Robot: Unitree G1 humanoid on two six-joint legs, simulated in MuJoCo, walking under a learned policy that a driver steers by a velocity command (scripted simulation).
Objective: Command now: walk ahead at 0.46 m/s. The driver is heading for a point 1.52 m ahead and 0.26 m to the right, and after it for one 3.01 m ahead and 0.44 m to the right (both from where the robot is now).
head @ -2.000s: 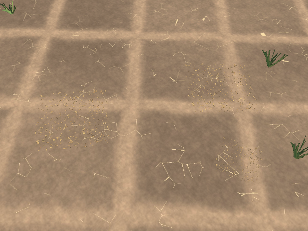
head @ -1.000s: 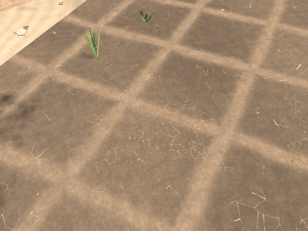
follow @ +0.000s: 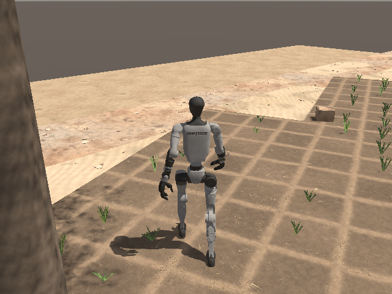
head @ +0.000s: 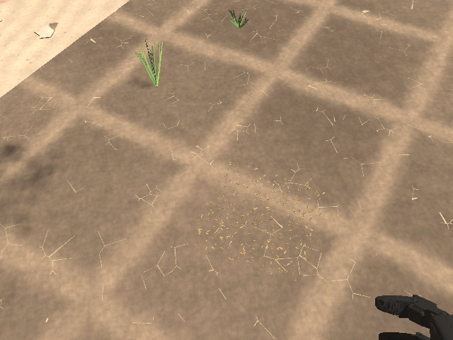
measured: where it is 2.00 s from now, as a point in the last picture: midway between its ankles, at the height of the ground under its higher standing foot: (280, 138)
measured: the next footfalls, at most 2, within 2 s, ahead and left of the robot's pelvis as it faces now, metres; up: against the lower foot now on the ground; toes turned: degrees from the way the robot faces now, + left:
left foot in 0.04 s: +0.22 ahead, +0.12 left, +0.00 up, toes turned +2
right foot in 0.58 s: +0.53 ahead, -0.12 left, +0.00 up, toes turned -2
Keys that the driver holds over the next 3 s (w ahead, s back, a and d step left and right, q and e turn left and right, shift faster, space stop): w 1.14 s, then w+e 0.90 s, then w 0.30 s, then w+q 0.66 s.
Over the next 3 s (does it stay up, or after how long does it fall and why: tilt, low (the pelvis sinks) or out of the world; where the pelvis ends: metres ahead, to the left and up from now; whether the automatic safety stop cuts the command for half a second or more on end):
stays up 1.61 -0.29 0.01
